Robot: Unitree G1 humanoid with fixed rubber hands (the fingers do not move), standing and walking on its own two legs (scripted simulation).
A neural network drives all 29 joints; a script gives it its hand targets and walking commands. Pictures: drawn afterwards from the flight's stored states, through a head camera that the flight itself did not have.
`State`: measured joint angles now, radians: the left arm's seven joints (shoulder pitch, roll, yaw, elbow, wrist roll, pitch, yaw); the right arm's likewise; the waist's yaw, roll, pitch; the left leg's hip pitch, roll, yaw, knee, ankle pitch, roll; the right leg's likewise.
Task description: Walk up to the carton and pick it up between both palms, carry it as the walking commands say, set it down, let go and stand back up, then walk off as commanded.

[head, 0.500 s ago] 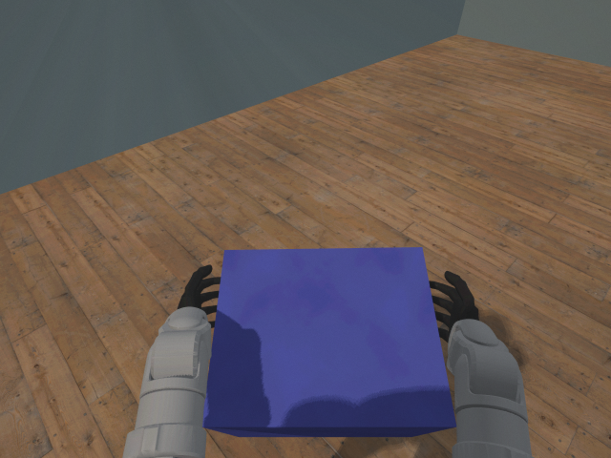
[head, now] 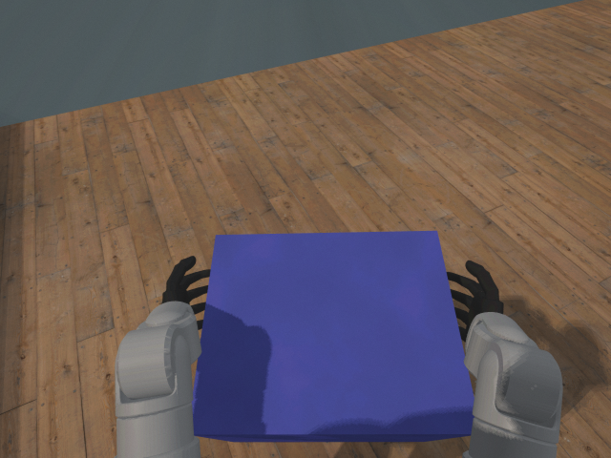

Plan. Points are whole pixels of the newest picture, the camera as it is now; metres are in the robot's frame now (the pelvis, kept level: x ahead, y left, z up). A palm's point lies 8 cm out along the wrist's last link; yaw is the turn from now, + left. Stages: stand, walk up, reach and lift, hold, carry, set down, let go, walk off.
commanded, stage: carry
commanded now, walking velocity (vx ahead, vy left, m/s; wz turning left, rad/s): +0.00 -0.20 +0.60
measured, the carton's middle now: (326, 345) +0.29 +0.01 -0.02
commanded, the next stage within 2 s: none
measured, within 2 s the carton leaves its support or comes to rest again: neither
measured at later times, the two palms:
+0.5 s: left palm (258, 361) +0.20 +0.08 +0.12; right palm (561, 307) +0.30 -0.27 +0.09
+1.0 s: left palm out of the picture +0.05 +0.08 +0.06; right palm (511, 334) +0.27 -0.20 +0.08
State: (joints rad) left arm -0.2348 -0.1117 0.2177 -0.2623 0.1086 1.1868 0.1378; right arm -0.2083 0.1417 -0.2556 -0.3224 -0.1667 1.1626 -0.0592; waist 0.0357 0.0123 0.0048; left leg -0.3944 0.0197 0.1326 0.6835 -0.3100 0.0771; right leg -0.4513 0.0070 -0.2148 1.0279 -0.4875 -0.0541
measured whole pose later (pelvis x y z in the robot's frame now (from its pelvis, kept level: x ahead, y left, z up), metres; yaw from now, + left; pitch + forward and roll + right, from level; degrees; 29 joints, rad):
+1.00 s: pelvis -0.04 -0.22 -0.01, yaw +37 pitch +2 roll -5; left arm -0.15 -0.13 0.19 -0.29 0.11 1.16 0.14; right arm -0.13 0.13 -0.22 -0.33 -0.16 1.14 -0.05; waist 0.02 0.04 -0.05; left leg -0.47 0.04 0.10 0.79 -0.37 0.10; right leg -0.55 -0.05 -0.23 1.04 -0.47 -0.03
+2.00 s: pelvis +0.02 -0.42 +0.00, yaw +71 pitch +3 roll +0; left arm -0.15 -0.13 0.22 -0.31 0.11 1.13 0.12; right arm -0.18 0.14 -0.22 -0.34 -0.16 1.14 -0.07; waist 0.02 0.00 -0.08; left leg -0.47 0.01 0.13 0.76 -0.36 -0.02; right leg -0.42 -0.09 -0.43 0.64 -0.28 -0.14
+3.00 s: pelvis +0.05 -0.47 +0.01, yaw +72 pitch +3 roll -1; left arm -0.14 -0.13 0.21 -0.29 0.13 1.18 0.13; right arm -0.14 0.12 -0.20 -0.32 -0.16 1.16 -0.06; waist 0.02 0.03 -0.14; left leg -0.43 0.05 0.07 0.54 -0.16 0.01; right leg -0.28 -0.06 -0.14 0.56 -0.32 0.02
